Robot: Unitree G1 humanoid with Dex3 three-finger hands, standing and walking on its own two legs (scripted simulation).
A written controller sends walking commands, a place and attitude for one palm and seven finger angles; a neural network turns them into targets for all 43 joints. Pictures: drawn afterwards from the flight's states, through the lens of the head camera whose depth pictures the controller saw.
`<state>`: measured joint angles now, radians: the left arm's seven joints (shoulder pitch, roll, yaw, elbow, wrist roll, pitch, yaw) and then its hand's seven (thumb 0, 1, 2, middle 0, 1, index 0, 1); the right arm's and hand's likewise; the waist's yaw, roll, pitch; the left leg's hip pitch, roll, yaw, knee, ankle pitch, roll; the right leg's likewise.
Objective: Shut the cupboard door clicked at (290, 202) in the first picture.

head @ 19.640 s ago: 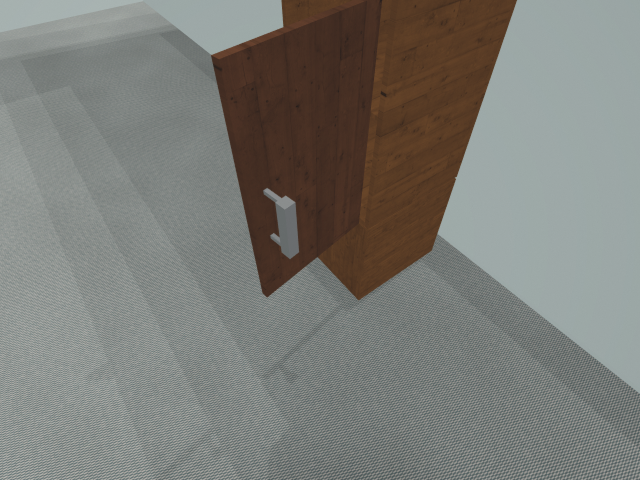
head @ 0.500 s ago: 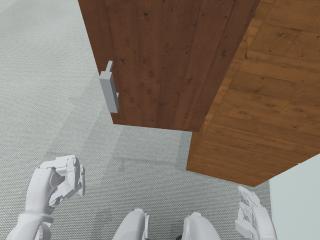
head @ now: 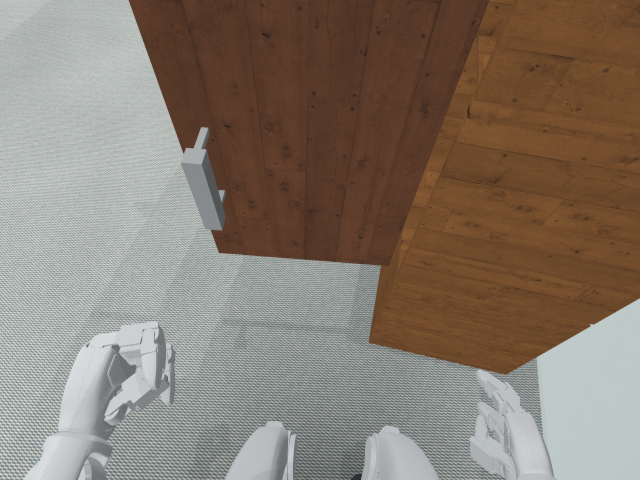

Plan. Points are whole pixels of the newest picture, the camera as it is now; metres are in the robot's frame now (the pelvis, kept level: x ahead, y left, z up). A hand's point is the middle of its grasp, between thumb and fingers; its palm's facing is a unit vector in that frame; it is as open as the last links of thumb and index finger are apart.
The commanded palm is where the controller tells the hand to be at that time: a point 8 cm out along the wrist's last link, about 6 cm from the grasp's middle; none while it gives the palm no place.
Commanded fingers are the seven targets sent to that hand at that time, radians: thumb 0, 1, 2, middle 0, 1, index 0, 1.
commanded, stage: bring the fist close to the handle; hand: left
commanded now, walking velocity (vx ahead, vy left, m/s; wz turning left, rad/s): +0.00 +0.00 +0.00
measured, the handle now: (209, 180) +0.50 +0.20 +0.03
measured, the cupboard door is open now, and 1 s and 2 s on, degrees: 99 99 95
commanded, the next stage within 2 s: push the door shut along its arc in 1.32 s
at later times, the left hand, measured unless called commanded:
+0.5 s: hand (202, 300) +0.31 +0.17 +0.04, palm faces +0.01 -1.00 -0.06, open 3.1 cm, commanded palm +0.30 +0.22 +0.04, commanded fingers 0.00 0.90 0.90 -1.30 -1.50 -1.30 -1.50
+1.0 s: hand (227, 243) +0.40 +0.16 +0.03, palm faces -0.01 -1.00 -0.02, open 3.1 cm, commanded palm +0.37 +0.21 +0.03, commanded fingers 0.00 0.90 0.90 -1.30 -1.50 -1.30 -1.50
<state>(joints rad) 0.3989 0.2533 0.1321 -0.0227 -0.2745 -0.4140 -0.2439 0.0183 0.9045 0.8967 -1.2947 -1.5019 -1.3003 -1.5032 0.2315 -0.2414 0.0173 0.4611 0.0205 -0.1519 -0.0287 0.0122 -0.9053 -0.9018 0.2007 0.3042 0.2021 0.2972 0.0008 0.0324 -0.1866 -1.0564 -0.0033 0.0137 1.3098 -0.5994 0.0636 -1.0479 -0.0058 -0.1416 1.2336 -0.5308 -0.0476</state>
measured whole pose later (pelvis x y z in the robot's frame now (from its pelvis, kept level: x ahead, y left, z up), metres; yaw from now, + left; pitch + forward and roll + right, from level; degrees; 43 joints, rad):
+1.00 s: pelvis +0.00 -0.01 +0.00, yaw -1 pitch +23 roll -1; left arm -0.37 0.27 0.23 0.67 -0.20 -0.47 -0.19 0.02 0.90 0.90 -1.30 -1.50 -1.30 -1.50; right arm 0.26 -0.26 0.01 0.60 0.01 -0.08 -0.01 0.01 -0.91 -0.90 0.20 0.30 0.20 0.30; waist -0.06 0.02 -0.17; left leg -1.10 0.00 0.04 1.27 -0.57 0.05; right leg -1.12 0.00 -0.11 1.23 -0.51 -0.06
